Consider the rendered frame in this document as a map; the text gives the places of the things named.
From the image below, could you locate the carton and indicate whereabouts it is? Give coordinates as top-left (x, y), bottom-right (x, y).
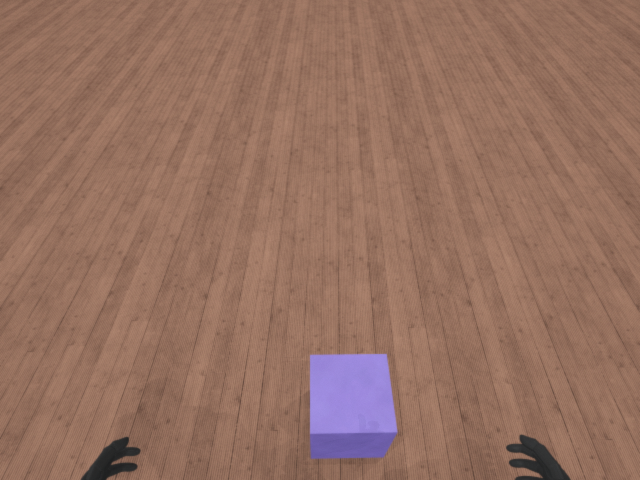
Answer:
top-left (310, 354), bottom-right (397, 459)

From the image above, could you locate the right robot hand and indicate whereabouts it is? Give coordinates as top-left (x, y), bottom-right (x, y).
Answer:
top-left (506, 435), bottom-right (571, 480)

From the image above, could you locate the left robot hand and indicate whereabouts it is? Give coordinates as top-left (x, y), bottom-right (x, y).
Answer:
top-left (81, 437), bottom-right (141, 480)

